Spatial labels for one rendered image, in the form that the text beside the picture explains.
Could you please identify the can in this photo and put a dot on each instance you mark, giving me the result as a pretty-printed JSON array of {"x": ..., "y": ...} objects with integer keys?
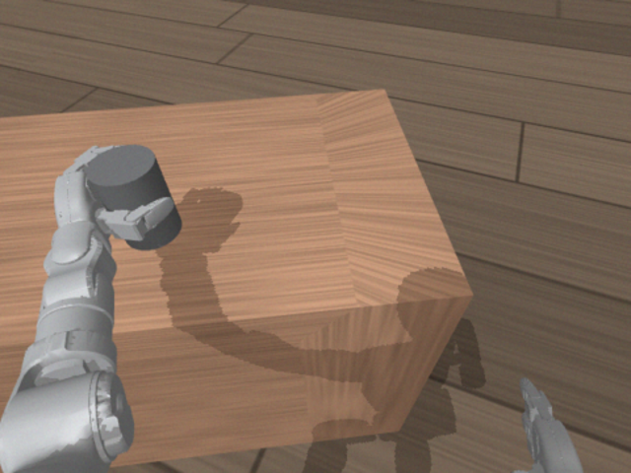
[{"x": 127, "y": 177}]

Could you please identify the left robot arm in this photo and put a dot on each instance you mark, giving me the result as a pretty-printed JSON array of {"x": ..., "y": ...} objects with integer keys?
[{"x": 68, "y": 411}]

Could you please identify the left robot hand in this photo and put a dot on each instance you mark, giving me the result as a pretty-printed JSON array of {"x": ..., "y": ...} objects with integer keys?
[{"x": 75, "y": 200}]

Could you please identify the right robot hand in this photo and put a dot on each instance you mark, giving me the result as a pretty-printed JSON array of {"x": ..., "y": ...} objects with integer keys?
[{"x": 548, "y": 441}]

